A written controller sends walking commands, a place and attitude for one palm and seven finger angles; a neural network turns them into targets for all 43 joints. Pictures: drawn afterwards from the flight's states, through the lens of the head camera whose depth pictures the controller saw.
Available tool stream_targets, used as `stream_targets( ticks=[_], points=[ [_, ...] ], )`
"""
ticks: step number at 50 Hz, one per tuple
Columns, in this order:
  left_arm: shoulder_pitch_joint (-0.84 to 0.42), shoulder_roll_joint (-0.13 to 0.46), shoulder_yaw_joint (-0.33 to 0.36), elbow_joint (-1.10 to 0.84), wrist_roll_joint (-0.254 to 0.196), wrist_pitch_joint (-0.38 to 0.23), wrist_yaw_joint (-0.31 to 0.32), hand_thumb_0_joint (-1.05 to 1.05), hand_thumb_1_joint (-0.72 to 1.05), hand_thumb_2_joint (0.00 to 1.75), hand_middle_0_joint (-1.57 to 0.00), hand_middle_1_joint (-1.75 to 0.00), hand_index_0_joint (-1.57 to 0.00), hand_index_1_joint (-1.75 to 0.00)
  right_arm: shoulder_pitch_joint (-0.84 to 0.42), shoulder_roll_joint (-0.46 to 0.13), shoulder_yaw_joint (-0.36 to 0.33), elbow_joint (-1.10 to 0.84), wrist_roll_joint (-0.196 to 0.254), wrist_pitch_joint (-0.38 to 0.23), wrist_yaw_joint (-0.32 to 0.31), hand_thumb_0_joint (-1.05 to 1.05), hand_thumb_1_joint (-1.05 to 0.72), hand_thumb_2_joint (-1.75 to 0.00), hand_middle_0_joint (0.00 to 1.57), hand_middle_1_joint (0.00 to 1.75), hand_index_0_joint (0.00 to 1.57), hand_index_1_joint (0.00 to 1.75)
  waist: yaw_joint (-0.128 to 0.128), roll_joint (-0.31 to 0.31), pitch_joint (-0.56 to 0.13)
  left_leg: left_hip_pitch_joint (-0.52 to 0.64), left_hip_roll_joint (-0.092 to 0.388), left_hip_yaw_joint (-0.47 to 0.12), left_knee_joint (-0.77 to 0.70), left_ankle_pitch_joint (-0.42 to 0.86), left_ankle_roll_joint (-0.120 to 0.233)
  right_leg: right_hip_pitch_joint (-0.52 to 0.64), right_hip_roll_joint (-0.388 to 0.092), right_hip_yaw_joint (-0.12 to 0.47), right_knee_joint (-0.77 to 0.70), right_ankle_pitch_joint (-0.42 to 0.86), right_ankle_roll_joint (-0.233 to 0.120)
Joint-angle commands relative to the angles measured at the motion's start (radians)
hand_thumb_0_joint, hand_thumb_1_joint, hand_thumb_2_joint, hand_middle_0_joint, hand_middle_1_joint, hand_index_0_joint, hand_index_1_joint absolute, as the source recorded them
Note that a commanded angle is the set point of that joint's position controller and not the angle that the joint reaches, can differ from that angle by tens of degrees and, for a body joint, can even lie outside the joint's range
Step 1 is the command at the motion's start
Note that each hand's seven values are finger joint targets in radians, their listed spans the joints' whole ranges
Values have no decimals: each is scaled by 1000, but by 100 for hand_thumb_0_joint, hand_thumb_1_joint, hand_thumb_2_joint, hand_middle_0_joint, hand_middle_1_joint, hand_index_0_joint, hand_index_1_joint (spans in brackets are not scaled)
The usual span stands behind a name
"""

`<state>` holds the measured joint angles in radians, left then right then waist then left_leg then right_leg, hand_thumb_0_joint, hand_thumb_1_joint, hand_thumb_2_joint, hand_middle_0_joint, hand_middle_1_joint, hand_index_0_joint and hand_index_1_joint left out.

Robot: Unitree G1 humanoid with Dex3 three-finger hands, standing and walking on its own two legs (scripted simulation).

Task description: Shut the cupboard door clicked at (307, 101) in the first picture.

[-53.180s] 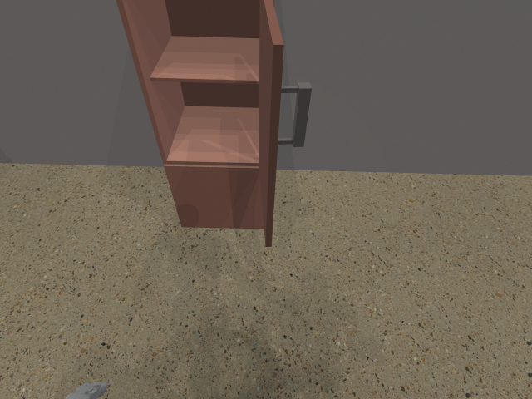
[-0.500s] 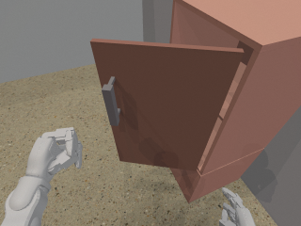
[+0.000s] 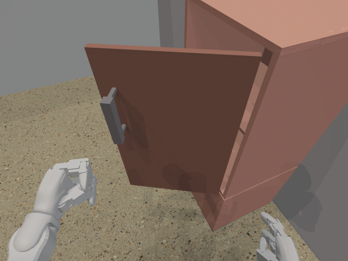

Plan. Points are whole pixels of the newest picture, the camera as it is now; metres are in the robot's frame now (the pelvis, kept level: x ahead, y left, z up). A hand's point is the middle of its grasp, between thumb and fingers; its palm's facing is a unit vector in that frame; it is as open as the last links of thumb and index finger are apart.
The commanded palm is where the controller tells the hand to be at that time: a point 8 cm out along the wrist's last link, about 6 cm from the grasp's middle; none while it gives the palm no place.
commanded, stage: bring the fist close to the handle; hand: left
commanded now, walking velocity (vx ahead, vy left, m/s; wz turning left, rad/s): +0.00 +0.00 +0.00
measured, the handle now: (116, 116) +0.43 +0.19 +0.10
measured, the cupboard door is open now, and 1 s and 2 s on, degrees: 59 59 51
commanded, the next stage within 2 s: push the door shut along its arc in 1.28 s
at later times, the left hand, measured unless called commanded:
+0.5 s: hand (99, 160) +0.29 +0.18 +0.11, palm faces -0.03 -1.00 -0.04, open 3.1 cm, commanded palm +0.26 +0.23 +0.11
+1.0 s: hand (119, 141) +0.34 +0.16 +0.11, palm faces -0.04 -1.00 -0.02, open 3.1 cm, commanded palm +0.31 +0.22 +0.11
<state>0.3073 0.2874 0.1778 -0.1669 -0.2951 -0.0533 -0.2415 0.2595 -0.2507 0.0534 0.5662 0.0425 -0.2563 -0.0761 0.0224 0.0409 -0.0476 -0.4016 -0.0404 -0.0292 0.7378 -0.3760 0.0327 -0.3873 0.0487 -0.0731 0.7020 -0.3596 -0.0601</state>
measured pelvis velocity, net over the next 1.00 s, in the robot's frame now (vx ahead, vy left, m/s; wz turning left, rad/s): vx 0.01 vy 0.01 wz -0.03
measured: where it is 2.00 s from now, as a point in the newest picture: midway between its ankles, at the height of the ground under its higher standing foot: outside the picture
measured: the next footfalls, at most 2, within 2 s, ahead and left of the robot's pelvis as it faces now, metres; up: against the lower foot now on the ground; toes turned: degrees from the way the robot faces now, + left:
none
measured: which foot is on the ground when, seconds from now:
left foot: down 0.00-1.00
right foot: down 0.00-1.00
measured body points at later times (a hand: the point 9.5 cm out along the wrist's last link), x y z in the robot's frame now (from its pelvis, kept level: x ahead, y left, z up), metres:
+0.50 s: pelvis +0.01 +0.01 +0.00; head +0.02 -0.01 +0.45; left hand +0.28 +0.24 +0.12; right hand +0.18 -0.23 -0.08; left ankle +0.00 +0.10 -0.72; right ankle +0.01 -0.08 -0.72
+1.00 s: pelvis +0.01 +0.01 +0.01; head +0.03 +0.00 +0.45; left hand +0.34 +0.21 +0.12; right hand +0.17 -0.22 -0.08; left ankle +0.00 +0.10 -0.72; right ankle +0.01 -0.08 -0.72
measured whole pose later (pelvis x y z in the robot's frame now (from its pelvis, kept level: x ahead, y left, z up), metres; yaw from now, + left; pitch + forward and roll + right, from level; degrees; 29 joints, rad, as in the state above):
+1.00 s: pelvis +0.01 +0.01 +0.01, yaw -1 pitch +4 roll +0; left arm -0.11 0.22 0.12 0.14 -0.21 -0.04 -0.12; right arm 0.25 -0.24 0.05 0.60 0.04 -0.15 -0.05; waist -0.01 0.03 -0.05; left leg -0.38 -0.05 0.01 0.68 -0.36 0.05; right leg -0.38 0.04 -0.04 0.67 -0.35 -0.04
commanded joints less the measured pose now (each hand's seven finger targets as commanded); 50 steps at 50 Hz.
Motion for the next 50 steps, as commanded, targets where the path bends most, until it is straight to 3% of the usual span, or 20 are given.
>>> stream_targets(
  ticks=[1,4,8,12,14,16,18,20,21,23,27,31,35,36,37,39,41,44,46,50],
  points=[
    [-255,178,163,-200,-32,-160,32,0,90,90,-130,-150,-130,-150,-92,-116,-38,-131,0,-73,-7,0,-90,-90,20,30,20,30,-10,-13,-138,10,21,-29,-85,189,1,77,-55,101,-128,170,48],
    [-201,110,77,-89,-22,-116,-25,0,90,90,-130,-150,-130,-150,-86,-123,-42,-131,10,-68,-1,0,-90,-90,20,30,20,30,-13,-4,-111,-4,17,-18,-85,184,0,69,-68,115,-137,199,54],
    [-249,137,74,-34,-20,-28,-76,0,90,90,-130,-150,-130,-150,-86,-138,-49,-143,21,-49,-10,0,-90,-90,20,30,20,30,-14,-59,-102,-24,23,-18,-75,180,5,76,-88,148,-155,205,74],
    [-375,197,151,-168,-30,-69,-29,0,90,90,-130,-150,-130,-150,-103,-125,-48,-157,7,-53,-17,0,-90,-90,20,30,20,30,5,-50,-221,29,20,-23,-89,244,8,135,-74,118,-124,266,63],
    [-367,187,166,-184,-30,-112,6,0,90,90,-130,-150,-130,-150,-96,-115,-45,-153,2,-57,-12,0,-90,-90,20,30,20,30,9,-40,-247,50,19,-21,-97,270,5,137,-62,91,-101,308,57],
    [-367,194,176,-137,-21,-138,30,0,90,90,-130,-150,-130,-150,-91,-116,-44,-134,-1,-52,-8,0,-90,-90,20,30,20,30,5,-37,-211,41,21,-21,-97,272,2,118,-56,86,-97,307,52],
    [-368,122,101,-76,-2,-134,28,0,90,90,-130,-150,-130,-150,-88,-115,-46,-126,3,-48,0,0,-90,-90,20,30,20,30,-10,-4,-163,48,21,-14,-106,256,0,71,-51,68,-98,278,46],
    [-350,91,53,-32,12,-103,16,0,90,90,-130,-150,-130,-150,-81,-121,-49,-126,8,-42,4,0,-90,-90,20,30,20,30,-11,33,-139,55,23,-18,-117,253,-3,51,-47,55,-100,265,38],
    [-345,87,36,-9,19,-81,10,0,90,90,-130,-150,-130,-150,-78,-128,-52,-130,11,-38,5,0,-90,-90,20,30,20,30,-17,-3,-138,49,25,-19,-112,250,1,55,-49,62,-107,263,42],
    [-396,69,-3,-14,24,-42,-2,0,90,90,-130,-150,-130,-150,-75,-130,-54,-138,16,-29,0,0,-90,-90,20,30,20,30,-25,-11,-145,56,25,-21,-118,242,4,55,-50,60,-114,257,44],
    [-471,121,56,-76,22,-43,28,0,90,90,-130,-150,-130,-150,-88,-127,-52,-147,7,-21,-7,0,-90,-90,20,30,20,30,-15,-56,-210,80,28,-29,-126,266,5,86,-47,55,-107,270,43],
    [-538,139,86,-100,30,-99,83,0,90,90,-130,-150,-130,-150,-91,-117,-48,-130,-3,-17,-2,0,-90,-90,20,30,20,30,-7,-27,-243,108,31,-29,-126,315,-4,97,-42,47,-86,300,36],
    [-534,40,-12,-9,58,-93,94,0,90,90,-130,-150,-130,-150,-85,-111,-44,-117,3,-6,13,0,-90,-90,20,30,20,30,-23,28,-179,116,36,-37,-139,307,-20,41,-40,29,-86,272,29],
    [-542,54,-11,35,67,-77,94,0,90,90,-130,-150,-130,-150,-79,-119,-48,-113,5,2,13,0,-90,-90,20,30,20,30,-30,-7,-168,106,38,-36,-136,292,-14,39,-40,33,-93,262,30],
    [-568,22,-48,53,72,-61,88,0,90,90,-130,-150,-130,-150,-81,-118,-48,-116,8,9,14,0,-90,-90,20,30,20,30,-35,1,-155,104,37,-36,-140,272,-13,29,-42,34,-98,249,32],
    [-612,23,-59,90,79,-29,84,0,90,90,-130,-150,-130,-150,-81,-124,-48,-119,11,24,11,0,-90,-90,20,30,20,30,-40,-14,-146,98,35,-37,-147,246,-11,29,-43,36,-108,235,31],
    [-657,63,-23,108,79,-14,94,0,90,90,-130,-150,-130,-150,-82,-130,-51,-120,10,37,5,0,-90,-90,20,30,20,30,-40,-61,-167,96,34,-34,-143,236,-5,44,-43,43,-117,231,34],
    [-757,64,-11,47,73,-39,113,0,90,90,-130,-150,-130,-150,-94,-118,-48,-129,4,42,4,0,-90,-90,20,30,20,30,-29,-38,-257,137,31,-32,-145,289,-9,84,-45,45,-101,279,31],
    [-699,131,68,43,67,-68,129,0,90,90,-130,-150,-130,-150,-91,-119,-49,-129,-3,43,6,0,-90,-90,20,30,20,30,4,-37,-310,144,32,-23,-141,341,-12,136,-45,50,-92,329,28],
    [-624,92,59,105,70,-97,125,0,90,90,-130,-150,-130,-150,-91,-105,-47,-122,-1,54,20,0,-90,-90,20,30,20,30,8,-25,-265,128,31,-8,-144,385,-16,141,-43,50,-91,389,27]
  ],
)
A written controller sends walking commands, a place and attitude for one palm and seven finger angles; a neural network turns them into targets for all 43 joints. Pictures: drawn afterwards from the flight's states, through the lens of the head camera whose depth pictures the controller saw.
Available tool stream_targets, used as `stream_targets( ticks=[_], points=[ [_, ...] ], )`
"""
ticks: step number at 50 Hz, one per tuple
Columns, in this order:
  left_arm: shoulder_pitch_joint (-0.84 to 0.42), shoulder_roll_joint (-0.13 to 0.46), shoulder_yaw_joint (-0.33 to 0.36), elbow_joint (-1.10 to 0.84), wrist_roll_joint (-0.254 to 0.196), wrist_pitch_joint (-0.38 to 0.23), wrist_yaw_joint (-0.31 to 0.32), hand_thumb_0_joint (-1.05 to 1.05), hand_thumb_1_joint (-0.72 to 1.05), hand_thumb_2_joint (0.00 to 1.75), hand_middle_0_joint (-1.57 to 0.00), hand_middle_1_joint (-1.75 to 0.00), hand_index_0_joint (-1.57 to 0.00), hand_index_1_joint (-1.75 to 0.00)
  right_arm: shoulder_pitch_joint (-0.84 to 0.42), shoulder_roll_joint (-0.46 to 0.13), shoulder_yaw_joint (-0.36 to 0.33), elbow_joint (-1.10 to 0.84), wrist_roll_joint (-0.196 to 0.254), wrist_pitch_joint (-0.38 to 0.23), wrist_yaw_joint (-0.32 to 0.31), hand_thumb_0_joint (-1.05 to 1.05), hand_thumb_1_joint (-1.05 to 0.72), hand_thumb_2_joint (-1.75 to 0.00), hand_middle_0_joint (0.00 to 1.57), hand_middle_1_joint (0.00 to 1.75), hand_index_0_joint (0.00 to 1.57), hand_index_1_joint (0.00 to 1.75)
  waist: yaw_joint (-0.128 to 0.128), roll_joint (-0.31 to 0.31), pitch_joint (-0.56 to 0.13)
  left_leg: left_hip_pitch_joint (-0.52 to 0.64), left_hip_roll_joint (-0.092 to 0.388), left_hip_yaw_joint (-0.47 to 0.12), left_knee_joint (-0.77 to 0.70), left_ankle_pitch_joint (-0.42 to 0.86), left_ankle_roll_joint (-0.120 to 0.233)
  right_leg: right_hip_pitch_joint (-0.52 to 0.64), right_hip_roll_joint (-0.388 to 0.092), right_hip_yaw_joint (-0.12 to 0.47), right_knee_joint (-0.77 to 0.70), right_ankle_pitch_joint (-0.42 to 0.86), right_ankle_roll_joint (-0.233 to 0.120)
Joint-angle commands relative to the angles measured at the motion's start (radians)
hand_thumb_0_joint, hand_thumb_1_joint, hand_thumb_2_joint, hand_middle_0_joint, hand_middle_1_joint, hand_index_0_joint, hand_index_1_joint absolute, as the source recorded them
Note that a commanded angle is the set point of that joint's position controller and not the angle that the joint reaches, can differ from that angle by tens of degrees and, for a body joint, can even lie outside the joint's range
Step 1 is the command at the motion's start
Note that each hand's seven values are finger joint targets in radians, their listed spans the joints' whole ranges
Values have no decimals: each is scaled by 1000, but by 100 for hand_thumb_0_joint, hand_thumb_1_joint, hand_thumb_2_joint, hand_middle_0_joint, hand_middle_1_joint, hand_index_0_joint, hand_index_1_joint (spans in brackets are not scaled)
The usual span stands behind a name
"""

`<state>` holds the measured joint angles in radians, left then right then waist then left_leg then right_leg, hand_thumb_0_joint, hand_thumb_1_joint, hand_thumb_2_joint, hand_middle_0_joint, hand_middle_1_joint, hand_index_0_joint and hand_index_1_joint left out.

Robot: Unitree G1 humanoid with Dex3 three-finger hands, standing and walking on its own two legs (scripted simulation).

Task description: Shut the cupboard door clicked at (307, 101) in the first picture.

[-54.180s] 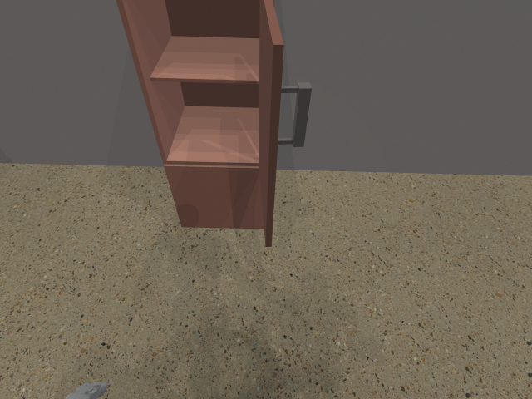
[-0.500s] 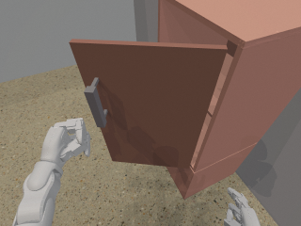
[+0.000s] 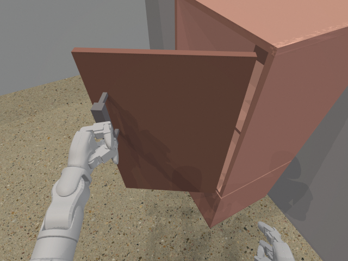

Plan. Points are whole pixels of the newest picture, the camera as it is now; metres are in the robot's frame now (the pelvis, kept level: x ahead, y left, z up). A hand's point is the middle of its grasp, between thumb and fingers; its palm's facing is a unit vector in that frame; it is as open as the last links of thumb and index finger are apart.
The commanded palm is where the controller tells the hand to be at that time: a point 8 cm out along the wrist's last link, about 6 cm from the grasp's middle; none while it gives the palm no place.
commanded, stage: bring the fist close to the handle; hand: left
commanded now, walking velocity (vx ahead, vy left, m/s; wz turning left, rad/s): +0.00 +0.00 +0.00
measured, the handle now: (108, 122) +0.41 +0.19 +0.10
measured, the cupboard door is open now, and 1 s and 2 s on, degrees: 59 51 35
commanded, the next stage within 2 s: push the door shut along its arc in 0.28 s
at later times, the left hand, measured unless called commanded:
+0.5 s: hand (103, 155) +0.31 +0.17 +0.11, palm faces -0.01 -1.00 -0.04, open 3.1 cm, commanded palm +0.29 +0.22 +0.11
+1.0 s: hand (110, 131) +0.37 +0.17 +0.11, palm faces -0.15 -0.99 -0.03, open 2.9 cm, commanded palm +0.37 +0.21 +0.11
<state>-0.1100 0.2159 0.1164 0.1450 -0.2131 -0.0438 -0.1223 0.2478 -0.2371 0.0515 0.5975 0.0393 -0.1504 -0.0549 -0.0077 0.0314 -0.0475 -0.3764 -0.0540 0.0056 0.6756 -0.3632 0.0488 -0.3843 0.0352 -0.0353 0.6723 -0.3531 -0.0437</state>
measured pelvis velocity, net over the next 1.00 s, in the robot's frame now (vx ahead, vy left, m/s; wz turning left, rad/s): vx -0.02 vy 0.00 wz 0.03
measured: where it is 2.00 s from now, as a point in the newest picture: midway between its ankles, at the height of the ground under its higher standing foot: outside the picture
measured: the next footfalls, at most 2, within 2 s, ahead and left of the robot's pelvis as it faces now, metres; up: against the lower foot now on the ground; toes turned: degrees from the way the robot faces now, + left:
none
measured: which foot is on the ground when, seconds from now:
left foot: down 0.00-1.00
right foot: down 0.00-1.00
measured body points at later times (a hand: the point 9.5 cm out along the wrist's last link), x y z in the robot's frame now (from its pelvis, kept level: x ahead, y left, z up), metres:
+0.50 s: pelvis -0.01 -0.01 +0.00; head +0.00 -0.02 +0.45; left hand +0.30 +0.22 +0.11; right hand +0.16 -0.24 -0.08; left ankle -0.01 +0.09 -0.72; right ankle +0.00 -0.09 -0.72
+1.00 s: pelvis -0.02 +0.00 +0.00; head +0.02 +0.00 +0.44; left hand +0.37 +0.22 +0.12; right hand +0.11 -0.25 -0.10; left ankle -0.01 +0.09 -0.72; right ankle +0.00 -0.09 -0.72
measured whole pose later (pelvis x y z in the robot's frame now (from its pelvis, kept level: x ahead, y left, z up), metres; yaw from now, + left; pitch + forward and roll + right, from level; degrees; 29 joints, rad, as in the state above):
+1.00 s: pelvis -0.02 +0.00 +0.00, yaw +2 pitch +5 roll -1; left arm -0.51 0.33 0.15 0.62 -0.24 -0.14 -0.32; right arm 0.28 -0.28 0.04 0.64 0.06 -0.11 -0.07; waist -0.04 0.02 -0.03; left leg -0.47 -0.06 -0.02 0.72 -0.34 0.05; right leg -0.46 0.03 -0.07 0.69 -0.33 -0.04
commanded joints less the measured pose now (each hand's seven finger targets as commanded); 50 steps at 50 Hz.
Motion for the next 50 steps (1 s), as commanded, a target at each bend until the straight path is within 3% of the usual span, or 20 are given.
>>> stream_targets(
  ticks=[1,5,9,11,15,16,19,21,22,24,27,29,32,34,39,40,41,45,46,50],
  points=[
    [-173,188,140,-172,-9,-101,1,0,90,90,-130,-150,-130,-150,-73,-126,-50,-153,4,-45,1,0,-90,-90,20,30,20,30,39,-39,-249,87,46,-38,-81,366,-29,147,-31,15,-67,391,12],
    [-145,138,88,-172,-16,-63,-48,0,90,90,-130,-150,-130,-150,-78,-130,-54,-170,14,-31,6,0,-90,-90,20,30,20,30,23,-29,-192,71,39,-28,-87,342,-23,131,-32,18,-85,401,16],
    [-204,131,69,-282,-38,-74,-73,0,90,90,-130,-150,-130,-150,-86,-129,-58,-183,15,-40,-4,0,-90,-90,20,30,20,30,7,-13,-222,108,38,-34,-80,327,-16,123,-29,21,-92,388,21],
    [-215,184,114,-317,-46,-101,-62,0,90,90,-130,-150,-130,-150,-84,-134,-59,-177,8,-51,-11,0,-90,-90,20,30,20,30,5,-26,-233,112,40,-38,-74,315,-15,127,-29,24,-94,369,21],
    [-266,166,94,-270,-37,-131,-47,0,90,90,-130,-150,-130,-150,-89,-128,-49,-151,8,-60,-17,0,-90,-90,20,30,20,30,-9,-6,-179,91,37,-49,-87,221,-17,73,-28,22,-104,252,19],
    [-267,196,117,-236,-35,-128,-42,0,90,90,-130,-150,-130,-150,-86,-136,-51,-143,7,-57,-19,0,-90,-90,20,30,20,30,-12,-41,-167,74,38,-47,-84,200,-13,75,-31,30,-115,227,22],
    [-256,189,113,-163,-31,-109,-53,0,90,90,-130,-150,-130,-150,-100,-133,-48,-143,11,-51,-20,0,-90,-90,20,30,20,30,-1,-15,-157,52,31,-42,-93,162,-15,80,-38,42,-127,186,21],
    [-281,230,133,-131,-28,-96,-68,0,90,90,-130,-150,-130,-150,-97,-143,-50,-142,13,-42,-22,0,-90,-90,20,30,20,30,-5,-20,-179,51,31,-39,-87,166,-12,97,-42,49,-128,190,22],
    [-325,199,94,-135,-28,-93,-82,0,90,90,-130,-150,-130,-150,-103,-139,-45,-147,15,-40,-23,0,-90,-90,20,30,20,30,-14,-8,-183,54,30,-40,-89,172,-11,96,-44,50,-127,204,22],
    [-415,224,103,-93,-35,-92,-101,0,90,90,-130,-150,-130,-150,-99,-143,-44,-138,17,-41,-28,0,-90,-90,20,30,20,30,-23,-14,-170,50,31,-46,-87,158,-12,81,-41,49,-129,188,21],
    [-471,254,124,-89,-51,-116,-124,0,90,90,-130,-150,-130,-150,-100,-145,-43,-142,16,-44,-32,0,-90,-90,20,30,20,30,-18,-5,-226,59,30,-44,-79,176,-9,108,-44,59,-122,207,21],
    [-508,229,103,-40,-58,-126,-138,0,90,90,-130,-150,-130,-150,-92,-145,-42,-135,17,-49,-33,0,-90,-90,20,30,20,30,-24,-10,-220,60,30,-48,-77,185,-11,92,-41,52,-115,224,19],
    [-486,273,148,55,-61,-125,-154,0,90,90,-130,-150,-130,-150,-69,-157,-47,-126,16,-43,-30,0,-90,-90,20,30,20,30,-16,-61,-225,33,32,-49,-74,193,-11,99,-43,52,-107,238,21],
    [-503,286,157,111,-56,-118,-165,0,90,90,-130,-150,-130,-150,-62,-160,-48,-123,17,-35,-25,0,-90,-90,20,30,20,30,-13,-54,-218,12,29,-46,-72,189,-12,98,-47,60,-105,242,20],
    [-641,246,89,126,-47,-123,-186,0,90,90,-130,-150,-130,-150,-46,-166,-55,-126,23,-28,-22,0,-90,-90,20,30,20,30,-42,0,-222,52,32,-55,-70,195,-12,35,-38,41,-97,233,15],
    [-661,231,73,151,-47,-123,-189,0,90,90,-130,-150,-130,-150,-37,-167,-53,-121,23,-26,-22,0,-90,-90,20,30,20,30,-51,-18,-211,51,33,-60,-72,183,-11,18,-35,35,-99,216,15],
    [-690,252,81,158,-48,-128,-188,0,90,90,-130,-150,-130,-150,-30,-175,-57,-116,22,-23,-24,0,-90,-90,20,30,20,30,-57,-47,-220,50,35,-60,-67,177,-8,21,-37,40,-101,206,17],
    [-814,239,48,241,-42,-144,-205,0,90,90,-130,-150,-130,-150,-14,-179,-57,-95,24,-18,-27,0,-90,-90,20,30,20,30,-83,-41,-224,45,33,-71,-66,129,-7,-26,-34,38,-101,149,16],
    [-843,271,66,244,-39,-153,-205,0,90,90,-130,-150,-130,-150,-7,-185,-59,-90,22,-13,-28,0,-90,-90,20,30,20,30,-76,-17,-244,56,33,-73,-64,132,-9,-22,-35,38,-95,144,12],
    [-934,203,0,326,-32,-166,-221,0,90,90,-130,-150,-130,-150,15,-185,-60,-71,23,-15,-22,0,-90,-90,20,30,20,30,-98,21,-281,118,39,-101,-59,167,-19,-92,-26,13,-71,160,4]
  ],
)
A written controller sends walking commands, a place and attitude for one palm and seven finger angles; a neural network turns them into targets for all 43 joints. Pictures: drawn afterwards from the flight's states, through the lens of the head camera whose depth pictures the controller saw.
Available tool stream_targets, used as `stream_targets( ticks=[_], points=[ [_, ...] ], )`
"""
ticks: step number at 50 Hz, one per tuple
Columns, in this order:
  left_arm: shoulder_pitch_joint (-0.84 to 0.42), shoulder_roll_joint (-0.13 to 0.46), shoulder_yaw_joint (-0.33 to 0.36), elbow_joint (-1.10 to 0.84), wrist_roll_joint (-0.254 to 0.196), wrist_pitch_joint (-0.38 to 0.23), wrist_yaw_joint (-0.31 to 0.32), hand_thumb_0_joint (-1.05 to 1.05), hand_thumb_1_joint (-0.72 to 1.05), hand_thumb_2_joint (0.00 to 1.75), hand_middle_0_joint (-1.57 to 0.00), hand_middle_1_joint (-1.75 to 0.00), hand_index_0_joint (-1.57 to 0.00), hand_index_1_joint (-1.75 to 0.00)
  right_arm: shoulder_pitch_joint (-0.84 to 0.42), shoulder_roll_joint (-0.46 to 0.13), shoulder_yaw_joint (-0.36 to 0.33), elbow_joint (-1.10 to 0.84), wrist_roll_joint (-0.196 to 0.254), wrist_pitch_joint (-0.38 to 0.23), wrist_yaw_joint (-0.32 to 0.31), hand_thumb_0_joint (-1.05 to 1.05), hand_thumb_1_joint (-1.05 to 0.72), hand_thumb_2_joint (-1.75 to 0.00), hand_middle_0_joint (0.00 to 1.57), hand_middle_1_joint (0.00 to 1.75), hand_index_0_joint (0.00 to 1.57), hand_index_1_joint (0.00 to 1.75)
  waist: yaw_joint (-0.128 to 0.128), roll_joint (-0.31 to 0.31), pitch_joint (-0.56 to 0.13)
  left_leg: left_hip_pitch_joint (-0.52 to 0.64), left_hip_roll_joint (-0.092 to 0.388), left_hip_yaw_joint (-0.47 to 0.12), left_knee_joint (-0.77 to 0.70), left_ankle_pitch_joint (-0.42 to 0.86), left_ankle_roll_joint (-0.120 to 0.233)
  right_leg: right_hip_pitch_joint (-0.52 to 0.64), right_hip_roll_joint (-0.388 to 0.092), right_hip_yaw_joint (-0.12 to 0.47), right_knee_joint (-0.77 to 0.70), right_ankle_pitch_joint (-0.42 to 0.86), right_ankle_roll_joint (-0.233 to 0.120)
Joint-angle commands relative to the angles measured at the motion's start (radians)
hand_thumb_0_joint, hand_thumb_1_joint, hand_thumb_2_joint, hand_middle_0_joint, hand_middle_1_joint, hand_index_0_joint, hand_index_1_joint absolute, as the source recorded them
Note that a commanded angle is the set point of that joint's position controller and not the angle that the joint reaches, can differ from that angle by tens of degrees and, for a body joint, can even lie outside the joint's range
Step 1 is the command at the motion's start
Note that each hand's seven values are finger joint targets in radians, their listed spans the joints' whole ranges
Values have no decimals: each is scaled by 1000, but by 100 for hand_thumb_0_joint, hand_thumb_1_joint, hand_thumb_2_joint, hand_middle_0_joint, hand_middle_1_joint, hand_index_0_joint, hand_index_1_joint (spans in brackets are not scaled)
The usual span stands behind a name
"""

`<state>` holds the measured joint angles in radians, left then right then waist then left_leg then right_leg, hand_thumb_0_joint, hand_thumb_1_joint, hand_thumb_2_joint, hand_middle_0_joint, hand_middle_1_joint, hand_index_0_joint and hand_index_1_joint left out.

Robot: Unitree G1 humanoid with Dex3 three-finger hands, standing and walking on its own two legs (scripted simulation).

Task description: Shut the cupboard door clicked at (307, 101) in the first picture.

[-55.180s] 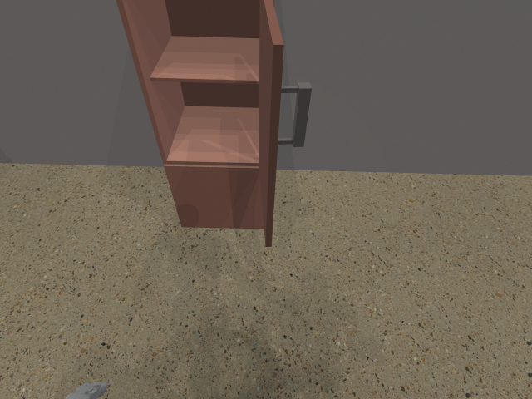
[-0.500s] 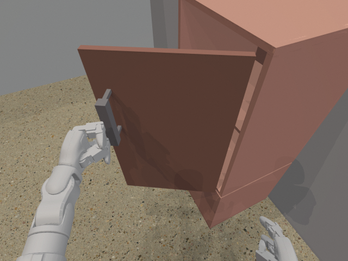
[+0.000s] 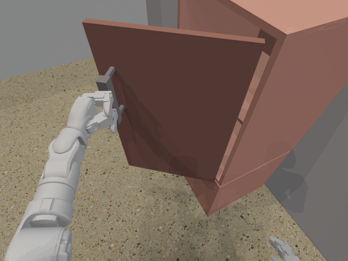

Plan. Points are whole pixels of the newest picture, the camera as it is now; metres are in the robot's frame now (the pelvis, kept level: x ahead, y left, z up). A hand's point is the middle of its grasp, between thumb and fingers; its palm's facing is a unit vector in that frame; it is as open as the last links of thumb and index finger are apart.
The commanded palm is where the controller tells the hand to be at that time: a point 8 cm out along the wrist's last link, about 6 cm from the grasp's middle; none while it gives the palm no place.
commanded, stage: push the door shut along its arc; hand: left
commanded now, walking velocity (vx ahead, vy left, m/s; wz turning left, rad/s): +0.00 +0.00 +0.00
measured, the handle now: (113, 96) +0.48 +0.17 +0.10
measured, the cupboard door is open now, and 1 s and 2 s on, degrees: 51 35 24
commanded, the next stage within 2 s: pull the fist back off the door in 1.26 s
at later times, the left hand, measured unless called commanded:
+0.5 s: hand (137, 100) +0.46 +0.11 +0.11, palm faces -0.32 -0.95 +0.00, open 3.1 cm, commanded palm +0.46 +0.16 +0.11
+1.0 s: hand (157, 86) +0.50 +0.06 +0.12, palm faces -0.43 -0.90 +0.01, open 3.0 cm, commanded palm +0.51 +0.12 +0.11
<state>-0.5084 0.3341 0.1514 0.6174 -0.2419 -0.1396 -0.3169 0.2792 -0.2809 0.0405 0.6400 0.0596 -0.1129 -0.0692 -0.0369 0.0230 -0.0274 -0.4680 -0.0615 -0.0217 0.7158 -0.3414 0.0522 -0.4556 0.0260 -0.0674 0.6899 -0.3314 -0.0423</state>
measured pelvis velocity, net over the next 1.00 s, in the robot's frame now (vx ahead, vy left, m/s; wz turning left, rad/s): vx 0.00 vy -0.01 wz -0.03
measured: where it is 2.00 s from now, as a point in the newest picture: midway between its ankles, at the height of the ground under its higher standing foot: outside the picture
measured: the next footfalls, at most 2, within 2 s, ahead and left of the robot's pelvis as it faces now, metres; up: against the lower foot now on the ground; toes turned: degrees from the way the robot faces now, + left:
none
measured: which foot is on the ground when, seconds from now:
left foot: down 0.00-1.00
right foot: down 0.00-1.00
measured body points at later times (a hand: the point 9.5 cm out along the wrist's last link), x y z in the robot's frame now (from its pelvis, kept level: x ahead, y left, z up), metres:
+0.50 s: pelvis +0.01 +0.01 -0.01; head +0.07 +0.01 +0.44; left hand +0.47 +0.16 +0.11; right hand +0.07 -0.26 -0.12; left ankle +0.01 +0.08 -0.72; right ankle +0.01 -0.09 -0.72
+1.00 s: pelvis +0.00 -0.01 -0.02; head +0.10 -0.01 +0.42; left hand +0.52 +0.11 +0.12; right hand +0.03 -0.29 -0.13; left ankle +0.01 +0.08 -0.72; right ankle +0.01 -0.09 -0.72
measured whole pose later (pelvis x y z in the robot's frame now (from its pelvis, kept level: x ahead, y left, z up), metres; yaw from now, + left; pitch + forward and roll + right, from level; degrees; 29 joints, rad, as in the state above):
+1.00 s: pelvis +0.00 -0.01 -0.02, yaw -2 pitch +15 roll -1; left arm -1.06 0.42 0.18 1.20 -0.19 -0.23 -0.47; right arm 0.33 -0.30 0.03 0.68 0.03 -0.07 -0.05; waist -0.18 0.03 -0.05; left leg -0.70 -0.04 0.00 0.83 -0.38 0.04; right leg -0.69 0.05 -0.05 0.80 -0.36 -0.05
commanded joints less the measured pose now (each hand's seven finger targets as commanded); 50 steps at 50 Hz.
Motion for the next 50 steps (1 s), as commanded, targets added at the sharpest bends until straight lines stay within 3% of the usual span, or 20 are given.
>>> stream_targets(
  ticks=[1,3,4,6,11,12,15,18,19,23,24,25,31,33,34,35,39,44,46,50],
  points=[
    [-530,92,-28,-130,-3,-74,-28,0,90,90,-130,-150,-130,-150,-6,-146,-53,-111,0,-50,-7,0,-90,-90,20,30,20,30,-65,21,-316,217,46,-73,-94,165,-22,-18,-16,42,-84,149,3],
    [-571,55,-65,-100,-2,-81,-36,0,90,90,-130,-150,-130,-150,-1,-145,-52,-108,0,-50,-2,0,-90,-90,20,30,20,30,-76,32,-332,234,48,-81,-90,189,-25,-41,-14,37,-74,164,3],
    [-585,82,-38,-67,-2,-85,-36,0,90,90,-130,-150,-130,-150,13,-151,-54,-99,-1,-47,-1,0,-90,-90,20,30,20,30,-76,1,-323,226,51,-88,-90,188,-28,-49,-13,34,-72,160,1],
    [-633,65,-55,-20,-3,-95,-41,0,90,90,-130,-150,-130,-150,25,-153,-54,-89,-4,-42,1,0,-90,-90,20,30,20,30,-86,-3,-307,219,50,-88,-85,190,-26,-68,-11,32,-67,158,1],
    [-684,80,-45,48,-2,-122,-59,0,90,90,-130,-150,-130,-150,49,-162,-60,-81,-7,-34,8,0,-90,-90,20,30,20,30,-86,-18,-347,229,53,-92,-68,247,-30,-75,-9,30,-45,192,-1],
    [-710,78,-48,41,-2,-128,-65,0,90,90,-130,-150,-130,-150,48,-160,-59,-81,-8,-34,11,0,-90,-90,20,30,20,30,-86,14,-364,240,52,-91,-65,270,-33,-81,-10,31,-39,207,-2],
    [-727,78,-41,74,1,-136,-73,0,90,90,-130,-150,-130,-150,61,-160,-61,-78,-10,-27,15,0,-90,-90,20,30,20,30,-88,19,-374,260,58,-100,-54,311,-41,-106,-6,25,-27,218,-3],
    [-752,162,38,97,2,-145,-62,0,90,90,-130,-150,-130,-150,79,-164,-60,-78,-15,-14,16,0,-90,-90,20,30,20,30,-74,3,-400,228,56,-89,-50,333,-38,-67,-8,32,-19,249,-1],
    [-774,152,23,96,9,-151,-60,0,90,90,-130,-150,-130,-150,80,-161,-59,-79,-17,-12,18,0,-90,-90,20,30,20,30,-82,-3,-407,223,54,-85,-47,326,-34,-61,-7,35,-19,255,2],
    [-775,212,74,133,20,-167,-58,0,90,90,-130,-150,-130,-150,91,-163,-60,-81,-19,2,18,0,-90,-90,20,30,20,30,-71,-1,-417,192,54,-72,-42,331,-30,-28,-6,43,-15,281,3],
    [-806,190,49,119,21,-174,-65,0,90,90,-130,-150,-130,-150,95,-161,-61,-80,-18,4,17,0,-90,-90,20,30,20,30,-86,-4,-431,199,55,-71,-39,340,-29,-32,-5,43,-13,292,6],
    [-794,199,59,135,23,-176,-69,0,90,90,-130,-150,-130,-150,99,-162,-65,-79,-18,6,18,0,-90,-90,20,30,20,30,-80,8,-430,202,56,-69,-36,346,-30,-35,-4,43,-14,293,5],
    [-866,163,6,152,11,-185,-115,0,90,90,-130,-150,-130,-150,111,-169,-68,-65,-18,12,13,0,-90,-90,20,30,20,30,-106,26,-444,216,52,-67,-16,357,-20,-62,1,44,-15,301,6],
    [-903,192,21,206,11,-179,-125,0,90,90,-130,-150,-130,-150,116,-174,-66,-46,-17,15,9,0,-90,-90,20,30,20,30,-122,15,-400,181,52,-67,-13,305,-17,-87,2,47,-21,279,7],
    [-951,150,-21,206,8,-178,-132,0,90,90,-130,-150,-130,-150,115,-170,-64,-41,-16,13,9,0,-90,-90,20,30,20,30,-144,8,-393,172,50,-66,-13,278,-13,-102,2,48,-24,263,10],
    [-967,150,-17,223,7,-176,-134,0,90,90,-130,-150,-130,-150,119,-174,-65,-35,-18,9,8,0,-90,-90,20,30,20,30,-142,8,-386,169,48,-71,-14,257,-13,-112,3,46,-25,243,9],
    [-996,216,33,266,5,-169,-144,0,90,90,-130,-150,-130,-150,125,-182,-62,-23,-21,6,2,0,-90,-90,20,30,20,30,-142,9,-437,136,42,-65,3,245,-6,-82,-1,60,-17,252,8],
    [-1026,268,66,394,26,-142,-141,0,90,90,-130,-150,-130,-150,150,-191,-59,-8,-26,8,2,0,-90,-90,20,30,20,30,-156,-10,-390,19,41,-53,23,188,-2,-93,-6,74,-6,225,12],
    [-1017,304,92,407,38,-145,-138,0,90,90,-130,-150,-130,-150,161,-195,-60,-17,-28,11,3,0,-90,-90,20,30,20,30,-146,5,-443,12,39,-47,39,216,0,-71,-6,81,12,254,10],
    [-1092,278,60,396,47,-155,-152,0,90,90,-130,-150,-130,-150,174,-191,-65,-19,-31,10,7,0,-90,-90,20,30,20,30,-168,7,-473,7,41,-45,67,224,1,-90,-1,85,23,273,16]
  ],
)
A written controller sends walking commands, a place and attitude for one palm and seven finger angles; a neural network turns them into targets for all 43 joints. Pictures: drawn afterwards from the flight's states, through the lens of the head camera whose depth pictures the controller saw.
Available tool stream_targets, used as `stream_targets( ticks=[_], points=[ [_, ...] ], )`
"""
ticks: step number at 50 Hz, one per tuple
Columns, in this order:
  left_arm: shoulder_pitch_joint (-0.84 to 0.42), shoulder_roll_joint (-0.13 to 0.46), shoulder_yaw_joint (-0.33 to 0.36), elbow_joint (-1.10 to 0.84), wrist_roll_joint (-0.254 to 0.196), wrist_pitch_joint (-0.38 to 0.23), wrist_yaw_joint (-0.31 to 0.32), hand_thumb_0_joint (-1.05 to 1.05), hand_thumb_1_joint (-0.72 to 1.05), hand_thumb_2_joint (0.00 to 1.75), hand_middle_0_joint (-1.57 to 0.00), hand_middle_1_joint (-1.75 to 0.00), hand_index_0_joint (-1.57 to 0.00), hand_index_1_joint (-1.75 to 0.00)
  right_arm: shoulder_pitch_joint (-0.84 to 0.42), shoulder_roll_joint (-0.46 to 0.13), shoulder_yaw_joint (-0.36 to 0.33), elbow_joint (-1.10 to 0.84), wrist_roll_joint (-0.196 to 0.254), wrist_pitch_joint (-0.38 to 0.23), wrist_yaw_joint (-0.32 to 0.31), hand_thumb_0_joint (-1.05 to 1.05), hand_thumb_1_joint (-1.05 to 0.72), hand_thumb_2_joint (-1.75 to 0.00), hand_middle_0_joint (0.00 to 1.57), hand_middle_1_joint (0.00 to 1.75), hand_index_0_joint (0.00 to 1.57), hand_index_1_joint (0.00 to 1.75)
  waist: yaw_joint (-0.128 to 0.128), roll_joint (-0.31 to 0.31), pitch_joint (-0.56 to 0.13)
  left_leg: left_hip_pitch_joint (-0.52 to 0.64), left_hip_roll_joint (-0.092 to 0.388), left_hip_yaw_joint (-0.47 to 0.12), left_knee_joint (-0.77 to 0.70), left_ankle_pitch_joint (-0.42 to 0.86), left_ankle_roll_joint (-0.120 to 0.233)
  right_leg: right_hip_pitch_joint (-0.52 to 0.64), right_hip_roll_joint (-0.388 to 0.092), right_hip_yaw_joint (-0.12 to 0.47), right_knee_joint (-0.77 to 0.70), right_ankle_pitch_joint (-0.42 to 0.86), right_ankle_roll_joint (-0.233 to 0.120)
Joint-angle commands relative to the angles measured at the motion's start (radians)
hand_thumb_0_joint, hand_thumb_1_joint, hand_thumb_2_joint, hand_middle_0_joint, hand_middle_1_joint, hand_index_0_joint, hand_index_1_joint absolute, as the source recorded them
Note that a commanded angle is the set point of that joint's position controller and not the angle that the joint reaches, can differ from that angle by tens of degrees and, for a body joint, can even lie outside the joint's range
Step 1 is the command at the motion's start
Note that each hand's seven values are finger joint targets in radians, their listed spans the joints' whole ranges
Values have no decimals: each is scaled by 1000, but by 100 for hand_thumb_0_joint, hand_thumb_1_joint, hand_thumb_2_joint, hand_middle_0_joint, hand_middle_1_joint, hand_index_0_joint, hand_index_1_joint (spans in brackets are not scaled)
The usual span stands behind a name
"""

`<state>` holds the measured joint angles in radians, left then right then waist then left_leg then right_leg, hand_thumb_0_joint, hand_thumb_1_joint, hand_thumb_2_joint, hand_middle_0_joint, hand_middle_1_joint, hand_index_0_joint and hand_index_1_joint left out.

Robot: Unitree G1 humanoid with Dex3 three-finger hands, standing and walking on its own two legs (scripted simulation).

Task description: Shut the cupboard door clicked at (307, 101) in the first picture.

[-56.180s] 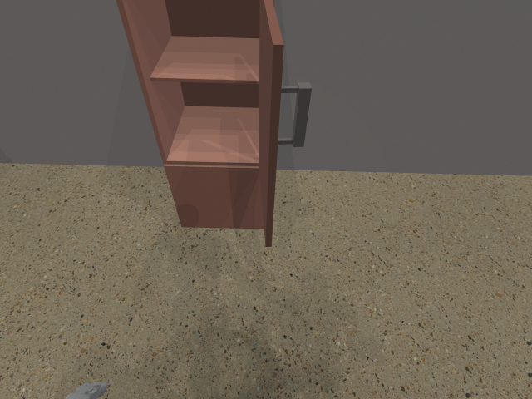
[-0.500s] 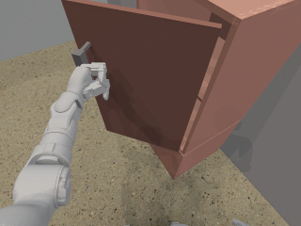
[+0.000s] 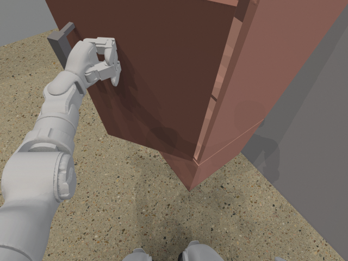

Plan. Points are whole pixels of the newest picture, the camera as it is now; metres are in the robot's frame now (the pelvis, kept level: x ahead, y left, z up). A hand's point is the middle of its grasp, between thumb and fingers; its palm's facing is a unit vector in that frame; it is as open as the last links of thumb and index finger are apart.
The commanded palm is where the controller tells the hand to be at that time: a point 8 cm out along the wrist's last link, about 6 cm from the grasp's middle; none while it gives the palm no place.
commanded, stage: push the door shut along its arc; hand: left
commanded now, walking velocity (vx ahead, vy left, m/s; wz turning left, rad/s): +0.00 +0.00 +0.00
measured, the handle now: (75, 58) +0.56 +0.17 +0.12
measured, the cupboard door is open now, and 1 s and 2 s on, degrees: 35 24 24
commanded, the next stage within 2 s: pull the fist back off the door in 0.26 s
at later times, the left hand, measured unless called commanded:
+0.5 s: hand (122, 54) +0.55 +0.06 +0.13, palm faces -0.16 -0.98 +0.14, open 2.7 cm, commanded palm +0.53 +0.11 +0.13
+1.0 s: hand (128, 77) +0.49 +0.05 +0.13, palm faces -0.01 -1.00 -0.04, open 3.1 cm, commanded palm +0.45 +0.10 +0.13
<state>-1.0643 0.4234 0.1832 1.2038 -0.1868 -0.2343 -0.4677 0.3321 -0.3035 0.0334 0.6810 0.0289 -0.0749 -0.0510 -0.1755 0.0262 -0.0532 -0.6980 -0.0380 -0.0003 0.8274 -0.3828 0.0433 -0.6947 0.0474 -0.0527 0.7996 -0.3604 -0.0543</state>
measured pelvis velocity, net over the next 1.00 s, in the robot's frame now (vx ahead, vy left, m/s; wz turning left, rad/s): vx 0.02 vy -0.01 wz -0.03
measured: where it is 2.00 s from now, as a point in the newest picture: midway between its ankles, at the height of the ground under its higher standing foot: outside the picture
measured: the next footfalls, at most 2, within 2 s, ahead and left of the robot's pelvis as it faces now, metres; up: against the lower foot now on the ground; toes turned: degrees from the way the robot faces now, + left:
none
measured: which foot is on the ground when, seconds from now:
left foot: down 0.00-1.00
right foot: down 0.00-1.00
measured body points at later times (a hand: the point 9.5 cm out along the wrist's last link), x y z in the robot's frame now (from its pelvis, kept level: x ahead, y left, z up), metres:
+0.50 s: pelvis +0.00 +0.00 -0.01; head +0.12 +0.00 +0.42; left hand +0.55 +0.12 +0.13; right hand +0.00 -0.27 -0.12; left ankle +0.01 +0.09 -0.70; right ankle +0.01 -0.09 -0.70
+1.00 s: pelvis +0.02 -0.01 +0.01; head +0.07 -0.03 +0.46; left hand +0.48 +0.11 +0.13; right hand +0.05 -0.27 -0.12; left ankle +0.01 +0.09 -0.70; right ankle +0.01 -0.09 -0.70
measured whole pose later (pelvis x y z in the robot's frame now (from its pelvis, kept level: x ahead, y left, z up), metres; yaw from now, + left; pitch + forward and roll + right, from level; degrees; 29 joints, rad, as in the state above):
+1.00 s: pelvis +0.02 -0.01 +0.01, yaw -2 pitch +12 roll +0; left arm -0.77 0.15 0.16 0.96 -0.07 -0.30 0.08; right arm 0.41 -0.26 -0.02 0.66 0.00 -0.01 0.06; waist -0.09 0.05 -0.12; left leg -0.57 -0.02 0.03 0.75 -0.39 0.03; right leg -0.59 0.07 -0.02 0.74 -0.37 -0.07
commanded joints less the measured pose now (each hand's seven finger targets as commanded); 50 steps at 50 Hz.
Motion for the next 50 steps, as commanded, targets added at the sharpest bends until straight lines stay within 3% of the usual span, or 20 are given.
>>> stream_targets(
  ticks=[1,7,10,12,18,19,20,22,24,26,28,30,33,35,38,40,43,46,49,50],
  points=[
    [-531,200,40,-190,-12,-63,-5,0,90,90,-130,-150,-130,-150,129,-171,-59,-62,-1,-26,-14,0,-90,-90,20,30,20,30,-26,11,-471,239,15,-61,-37,287,14,158,-19,71,-81,322,28],
    [-625,219,26,-159,-4,-38,-35,0,90,90,-130,-150,-130,-150,146,-178,-59,-35,0,-18,-24,0,-90,-90,20,30,20,30,-57,-13,-474,188,15,-56,-12,259,18,153,-17,80,-81,325,36],
    [-664,165,-18,-150,-7,-22,-41,0,90,90,-130,-150,-130,-150,150,-176,-59,-20,-4,-26,-24,0,-90,-90,20,30,20,30,-72,33,-462,215,16,-60,-7,249,18,95,-15,72,-85,288,36],
    [-690,176,-14,-147,-8,-21,-42,0,90,90,-130,-150,-130,-150,156,-180,-59,-6,-5,-26,-26,0,-90,-90,20,30,20,30,-78,49,-477,240,20,-65,6,276,17,65,-11,63,-74,292,33],
    [-738,121,-51,-109,-6,-1,-41,0,90,90,-130,-150,-130,-150,163,-181,-58,23,-15,-38,-27,0,-90,-90,20,30,20,30,-101,59,-473,265,23,-78,25,277,17,-20,-4,39,-59,251,30],
    [-745,198,184,-116,-65,24,153,0,90,90,-130,-150,-130,-150,207,-140,-49,-8,-4,-41,-5,0,-90,-90,20,30,20,30,-49,89,-494,194,42,-87,11,266,4,18,-13,55,-77,233,31],
    [-691,115,118,-88,-36,40,243,0,90,90,-130,-150,-130,-150,212,-135,-46,-17,-11,-44,18,0,-90,-90,20,30,20,30,-52,86,-507,189,39,-85,-8,257,-4,37,-13,51,-69,229,35],
    [-648,22,107,-118,-22,29,355,0,90,90,-130,-150,-130,-150,230,-124,-60,-22,-26,-46,47,0,-90,-90,20,30,20,30,-49,60,-529,237,44,-95,-8,316,-11,21,-8,33,-55,268,39],
    [-578,-3,127,-209,20,-20,482,0,90,90,-130,-150,-130,-150,237,-116,-71,-40,-49,-40,79,0,-90,-90,20,30,20,30,-8,87,-599,268,41,-78,12,392,-19,43,-7,30,-33,326,37],
    [-569,5,134,-267,109,-96,608,0,90,90,-130,-150,-130,-150,252,-109,-75,-39,-74,-37,105,0,-90,-90,20,30,20,30,-2,69,-611,257,40,-75,38,436,-21,33,-2,23,-2,353,36],
    [-525,-38,66,-310,194,-152,655,0,90,90,-130,-150,-130,-150,253,-103,-82,-42,-86,-26,131,0,-90,-90,20,30,20,30,1,92,-628,281,38,-64,40,464,-22,38,1,29,8,381,35],
    [-490,-9,57,-317,233,-170,650,0,90,90,-130,-150,-130,-150,258,-113,-93,-52,-81,-5,137,0,-90,-90,20,30,20,30,-2,50,-613,284,36,-54,20,442,-17,94,2,38,-10,402,35],
    [-444,8,72,-320,193,-143,600,0,90,90,-130,-150,-130,-150,240,-118,-96,-72,-56,22,120,0,-90,-90,20,30,20,30,18,-24,-601,273,27,-38,-22,405,-9,211,5,55,-51,450,37],
    [-457,-28,59,-322,144,-114,573,0,90,90,-130,-150,-130,-150,218,-108,-91,-80,-42,31,104,0,-90,-90,20,30,20,30,16,-69,-539,243,22,-22,-56,348,-2,266,6,65,-90,454,44],
    [-429,-24,88,-352,99,-119,567,0,90,90,-130,-150,-130,-150,189,-97,-80,-87,-31,27,86,0,-90,-90,20,30,20,30,35,-80,-468,236,19,-7,-90,312,1,303,4,70,-120,446,44],
    [-343,-21,101,-377,104,-146,574,0,90,90,-130,-150,-130,-150,179,-90,-78,-91,-35,21,86,0,-90,-90,20,30,20,30,59,-82,-453,222,15,4,-100,322,4,339,0,72,-116,477,41],
    [-170,-100,39,-389,138,-170,574,0,90,90,-130,-150,-130,-150,165,-77,-79,-99,-37,14,99,0,-90,-90,20,30,20,30,83,-32,-423,262,16,8,-97,370,2,302,-5,60,-104,500,36],
    [-13,-190,-33,-368,139,-128,555,0,90,90,-130,-150,-130,-150,157,-79,-88,-111,-28,25,110,0,-90,-90,20,30,20,30,87,-75,-375,262,15,15,-110,361,3,303,-9,57,-126,497,42],
    [-29,-180,-28,-436,96,-70,538,0,90,90,-130,-150,-130,-150,115,-86,-89,-133,-10,41,97,0,-90,-90,20,30,20,30,83,-145,-338,230,8,26,-137,275,7,351,-22,80,-176,454,55],
    [-74,-212,-63,-496,83,-64,535,0,90,90,-130,-150,-130,-150,91,-79,-88,-142,-5,40,92,0,-90,-90,20,30,20,30,75,-121,-332,246,5,28,-144,251,9,345,-24,86,-190,426,58]
  ],
)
